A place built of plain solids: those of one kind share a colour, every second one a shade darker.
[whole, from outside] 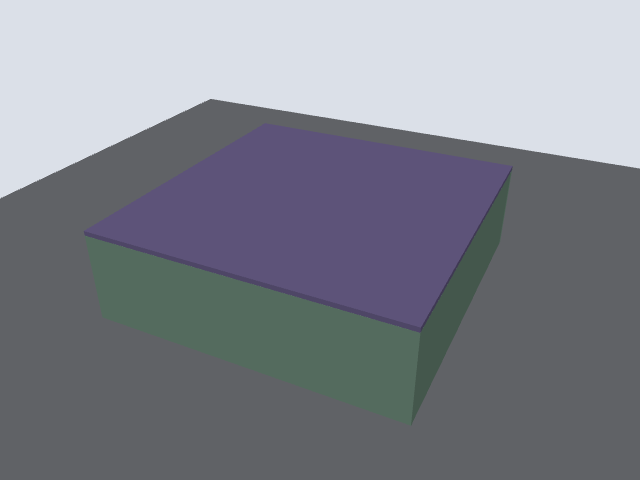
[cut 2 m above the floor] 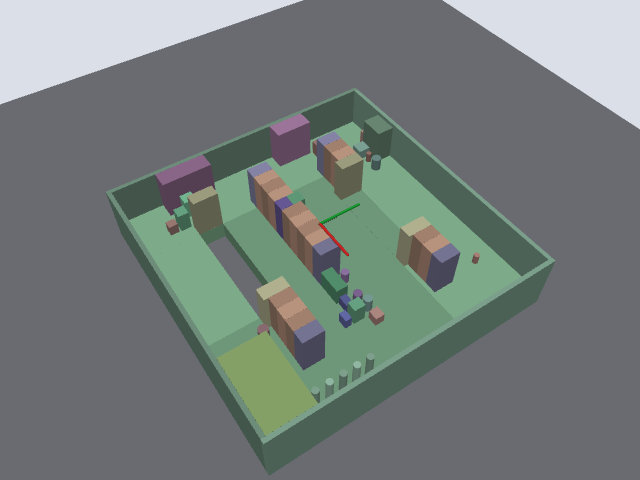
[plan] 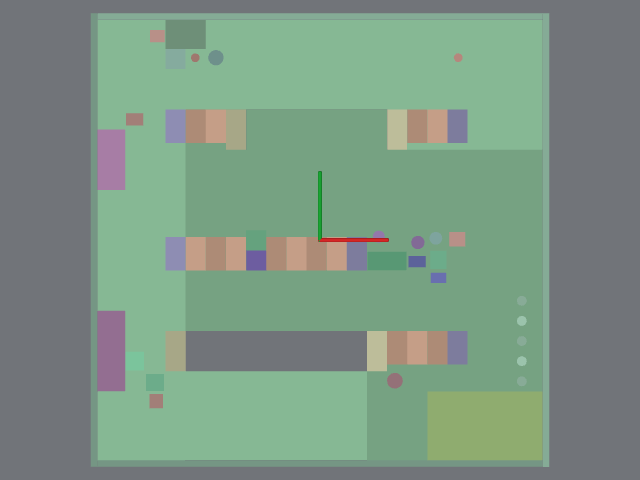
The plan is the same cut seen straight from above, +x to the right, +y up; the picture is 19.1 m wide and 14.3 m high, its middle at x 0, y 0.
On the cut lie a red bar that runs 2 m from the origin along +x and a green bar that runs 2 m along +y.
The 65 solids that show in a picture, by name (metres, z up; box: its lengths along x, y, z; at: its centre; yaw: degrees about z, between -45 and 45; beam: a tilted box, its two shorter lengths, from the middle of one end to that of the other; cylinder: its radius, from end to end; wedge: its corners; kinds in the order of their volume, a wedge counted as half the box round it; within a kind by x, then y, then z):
{
 "floor_1": {"box": [2.63, 13.12, 0.92], "at": [-5.32, 0.0, 0.41]},
 "floor_2": {"box": [4.43, 9.27, 0.92], "at": [-4.42, 1.92, 0.41]},
 "floor_3": {"box": [4.2, 1.2, 0.92], "at": [-0.1, 3.29, 0.41]},
 "floor_4": {"box": [13.26, 2.65, 0.92], "at": [0.0, -5.24, 0.41]},
 "floor_5": {"box": [13.26, 5.4, 0.92], "at": [0.0, -0.01, 0.41]},
 "floor_6": {"box": [13.26, 2.67, 0.92], "at": [0.0, 5.22, 0.41]},
 "floor_7": {"box": [5.23, 9.25, 0.92], "at": [4.01, -1.94, 0.41]},
 "floor_8": {"box": [4.63, 13.12, 0.92], "at": [4.32, 0.0, 0.41]},
 "wall_1": {"box": [0.2, 13.52, 3.97], "at": [-6.73, 0.0, 1.94]},
 "wall_2": {"box": [13.26, 0.2, 3.97], "at": [0.0, -6.66, 1.94]},
 "wall_3": {"box": [13.26, 0.2, 3.97], "at": [0.0, 6.66, 1.94]},
 "wall_4": {"box": [0.2, 13.52, 3.97], "at": [6.73, 0.0, 1.94]},
 "roof_1": {"box": [13.66, 13.52, 0.2], "at": [0.0, 0.0, 4.02]},
 "annex_1": {"box": [3.43, 2.05, 3.05], "at": [4.92, -5.54, 2.4]},
 "rack_1": {"box": [0.6, 1.0, 2.1], "at": [-3.7, -0.41, 1.92]},
 "rack_2": {"box": [0.6, 1.0, 2.1], "at": [-3.7, 3.39, 1.92]},
 "rack_3": {"box": [0.6, 1.0, 2.1], "at": [-3.1, -0.41, 1.92]},
 "rack_4": {"box": [0.6, 1.0, 2.1], "at": [-3.1, 3.39, 1.92]},
 "rack_5": {"box": [0.6, 1.0, 2.1], "at": [-2.5, -0.41, 1.92]},
 "rack_6": {"box": [0.6, 1.0, 2.1], "at": [-1.3, -0.41, 1.92]},
 "rack_7": {"box": [0.6, 1.0, 2.1], "at": [-0.7, -0.41, 1.92]},
 "rack_8": {"box": [0.6, 1.0, 2.1], "at": [-0.1, -0.41, 1.92]},
 "rack_9": {"box": [0.6, 1.0, 2.1], "at": [0.5, -0.41, 1.92]},
 "rack_10": {"box": [0.6, 1.0, 2.1], "at": [2.3, -3.21, 1.92]},
 "rack_11": {"box": [0.6, 1.0, 2.1], "at": [2.9, -3.21, 1.92]},
 "rack_12": {"box": [0.6, 1.0, 2.1], "at": [2.9, 3.39, 1.92]},
 "rack_13": {"box": [0.6, 1.0, 2.1], "at": [3.5, -3.21, 1.92]},
 "rack_14": {"box": [0.6, 1.0, 2.1], "at": [3.5, 3.39, 1.92]},
 "cooler_1": {"box": [0.83, 2.4, 2.01], "at": [-6.22, -3.31, 1.88]},
 "cooler_2": {"box": [0.83, 1.8, 2.03], "at": [-6.22, 2.39, 1.89]},
 "endcab_1": {"box": [0.6, 1.0, 2.1], "at": [-4.3, -0.41, 1.92]},
 "endcab_2": {"box": [0.6, 1.0, 2.1], "at": [-4.3, 3.39, 1.92]},
 "endcab_3": {"box": [0.6, 1.0, 2.1], "at": [1.1, -0.41, 1.92]},
 "endcab_4": {"box": [0.6, 1.0, 2.1], "at": [4.1, -3.21, 1.92]},
 "endcab_5": {"box": [0.6, 1.0, 2.1], "at": [4.1, 3.39, 1.92]},
 "barcab_1": {"box": [0.6, 1.2, 2.1], "at": [-4.3, -3.31, 1.92]},
 "barcab_2": {"box": [0.6, 1.2, 2.1], "at": [-2.5, 3.29, 1.92]},
 "barcab_3": {"box": [0.6, 1.2, 2.1], "at": [1.7, -3.31, 1.92]},
 "barcab_4": {"box": [0.6, 1.2, 2.1], "at": [2.3, 3.29, 1.92]},
 "power_1": {"box": [1.2, 0.87, 1.81], "at": [-4.0, 6.12, 1.78]},
 "column_1": {"box": [0.6, 0.6, 3.05], "at": [-1.9, -0.61, 2.4]},
 "cart_1": {"box": [0.56, 0.56, 0.96], "at": [-5.52, -3.61, 1.35]},
 "cart_2": {"box": [0.54, 0.5, 0.96], "at": [-4.92, -4.25, 1.35]},
 "cart_3": {"box": [0.49, 0.54, 0.93], "at": [3.53, -0.59, 1.34]},
 "blank_1": {"box": [0.6, 0.6, 2.1], "at": [-1.9, -0.01, 1.92]},
 "bench_1": {"box": [1.17, 0.55, 0.89], "at": [2.0, -0.63, 1.32]},
 "gasbottle_1": {"cylinder": 0.15, "from": [6.01, -4.21, 0.87], "to": [6.01, -4.21, 2.46]},
 "gasbottle_2": {"cylinder": 0.15, "from": [6.01, -3.61, 0.87], "to": [6.01, -3.61, 2.46]},
 "gasbottle_3": {"cylinder": 0.15, "from": [6.01, -3.01, 0.87], "to": [6.01, -3.01, 2.46]},
 "gasbottle_4": {"cylinder": 0.15, "from": [6.01, -2.41, 0.87], "to": [6.01, -2.41, 2.46]},
 "gasbottle_5": {"cylinder": 0.15, "from": [6.01, -1.81, 0.87], "to": [6.01, -1.81, 2.46]},
 "carton_1": {"box": [0.52, 0.37, 0.74], "at": [-5.52, 3.59, 1.24]},
 "carton_2": {"box": [0.4, 0.43, 0.53], "at": [-4.88, -4.8, 1.14]},
 "carton_3": {"box": [0.44, 0.37, 0.77], "at": [-4.84, 6.07, 1.25]},
 "carton_4": {"box": [0.48, 0.44, 0.47], "at": [4.09, 0.02, 1.11]},
 "panelstack_1": {"box": [0.6, 0.6, 0.52], "at": [-4.3, 5.39, 1.13]},
 "bin_1": {"cylinder": 0.23, "from": [-3.1, 5.43, 0.87], "to": [-3.1, 5.43, 1.51]},
 "bin_2": {"cylinder": 0.19, "from": [3.45, 0.05, 0.87], "to": [3.45, 0.05, 1.58]},
 "case_1": {"box": [0.52, 0.34, 0.49], "at": [2.89, -0.64, 1.12]},
 "case_2": {"box": [0.46, 0.31, 0.53], "at": [3.53, -1.13, 1.14]},
 "vacuum_1": {"cylinder": 0.18, "from": [1.75, 0.1, 0.87], "to": [1.75, 0.1, 1.45]},
 "vacuum_2": {"cylinder": 0.2, "from": [2.92, -0.07, 0.87], "to": [2.92, -0.07, 1.43]},
 "reel_1": {"cylinder": 0.23, "from": [2.23, -4.19, 0.87], "to": [2.23, -4.19, 1.4]},
 "cone_1": {"cylinder": 0.13, "from": [-3.72, 5.43, 0.87], "to": [-3.72, 5.43, 1.36]},
 "cone_2": {"cylinder": 0.13, "from": [4.12, 5.43, 0.87], "to": [4.12, 5.43, 1.35]}
}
